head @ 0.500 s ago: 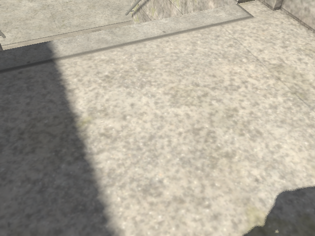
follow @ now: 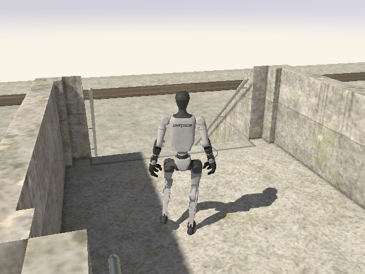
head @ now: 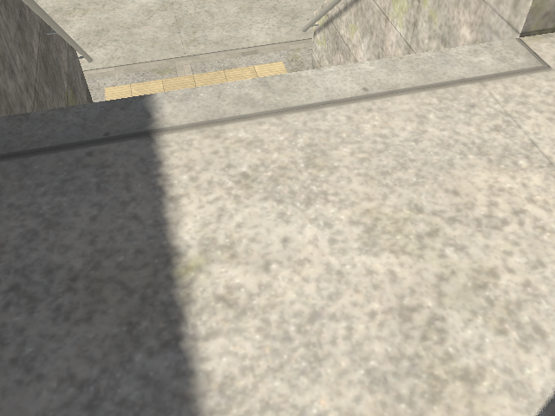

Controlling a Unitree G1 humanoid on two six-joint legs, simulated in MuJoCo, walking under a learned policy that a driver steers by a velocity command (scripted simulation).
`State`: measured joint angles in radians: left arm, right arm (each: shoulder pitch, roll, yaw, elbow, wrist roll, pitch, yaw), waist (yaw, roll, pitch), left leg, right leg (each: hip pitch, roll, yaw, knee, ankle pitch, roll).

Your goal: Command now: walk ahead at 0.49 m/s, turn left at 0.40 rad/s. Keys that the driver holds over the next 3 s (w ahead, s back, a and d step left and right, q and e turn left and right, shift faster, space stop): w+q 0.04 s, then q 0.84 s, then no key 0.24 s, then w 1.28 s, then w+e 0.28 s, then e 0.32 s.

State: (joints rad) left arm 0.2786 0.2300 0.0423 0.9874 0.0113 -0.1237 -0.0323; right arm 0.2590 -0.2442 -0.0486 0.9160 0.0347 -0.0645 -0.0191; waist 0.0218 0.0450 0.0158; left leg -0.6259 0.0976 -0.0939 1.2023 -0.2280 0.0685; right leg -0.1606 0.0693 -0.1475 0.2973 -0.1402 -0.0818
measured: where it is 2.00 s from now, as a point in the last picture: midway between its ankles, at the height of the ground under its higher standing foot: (207, 407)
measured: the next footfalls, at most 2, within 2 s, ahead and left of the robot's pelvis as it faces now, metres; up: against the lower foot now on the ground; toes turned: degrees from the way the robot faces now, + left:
left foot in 0.30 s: +0.30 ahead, +0.15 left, +0.00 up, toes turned +11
right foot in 0.84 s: +0.35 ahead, -0.05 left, +0.00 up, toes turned +32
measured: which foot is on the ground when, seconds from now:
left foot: up 0.00-0.28, down 0.30-0.84, up 0.86-1.00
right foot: down 0.00-0.28, up 0.30-0.82, down 0.84-1.00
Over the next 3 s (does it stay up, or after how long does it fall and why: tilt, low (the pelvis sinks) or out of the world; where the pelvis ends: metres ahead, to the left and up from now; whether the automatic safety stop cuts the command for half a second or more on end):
stays up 0.97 0.41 0.00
